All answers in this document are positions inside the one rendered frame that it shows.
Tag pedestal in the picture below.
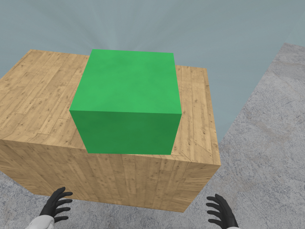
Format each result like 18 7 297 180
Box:
0 49 221 213

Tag robot right hand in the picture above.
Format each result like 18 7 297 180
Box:
206 194 239 229

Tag left robot forearm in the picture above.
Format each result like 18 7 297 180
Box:
25 215 54 229

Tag robot left hand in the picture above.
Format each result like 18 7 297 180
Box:
39 187 73 223

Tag carton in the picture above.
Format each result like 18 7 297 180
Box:
69 49 182 155

